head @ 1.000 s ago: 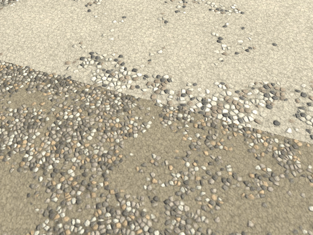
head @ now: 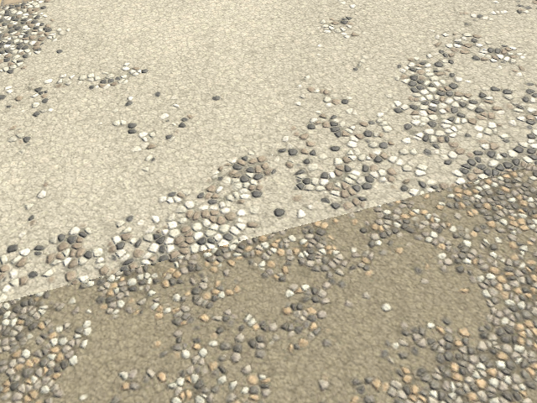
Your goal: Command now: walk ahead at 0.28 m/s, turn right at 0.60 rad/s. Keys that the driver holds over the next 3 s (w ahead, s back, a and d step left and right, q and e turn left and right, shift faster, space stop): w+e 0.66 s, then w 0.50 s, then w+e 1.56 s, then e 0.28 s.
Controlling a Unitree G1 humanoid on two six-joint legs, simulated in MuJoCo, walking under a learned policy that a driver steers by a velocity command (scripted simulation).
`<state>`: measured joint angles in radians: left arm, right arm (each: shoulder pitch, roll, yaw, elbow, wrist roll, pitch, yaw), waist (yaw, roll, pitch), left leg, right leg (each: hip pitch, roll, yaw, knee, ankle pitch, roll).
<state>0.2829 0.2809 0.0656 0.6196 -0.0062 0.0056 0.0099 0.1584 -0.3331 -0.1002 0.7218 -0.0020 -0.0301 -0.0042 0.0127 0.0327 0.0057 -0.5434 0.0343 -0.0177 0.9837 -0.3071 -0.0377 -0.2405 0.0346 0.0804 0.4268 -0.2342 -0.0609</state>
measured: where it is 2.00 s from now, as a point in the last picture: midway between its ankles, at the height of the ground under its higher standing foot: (452, 243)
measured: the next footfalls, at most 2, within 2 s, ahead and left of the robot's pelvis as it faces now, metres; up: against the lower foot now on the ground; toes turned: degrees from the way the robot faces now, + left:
left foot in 0.24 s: +0.19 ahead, +0.13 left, +0.00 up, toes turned -13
right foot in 0.72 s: +0.41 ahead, -0.22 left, +0.00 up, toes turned -28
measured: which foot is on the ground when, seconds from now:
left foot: up 0.00-0.22, down 0.24-0.72, up 0.74-1.00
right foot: down 0.00-0.24, up 0.26-0.70, down 0.72-1.00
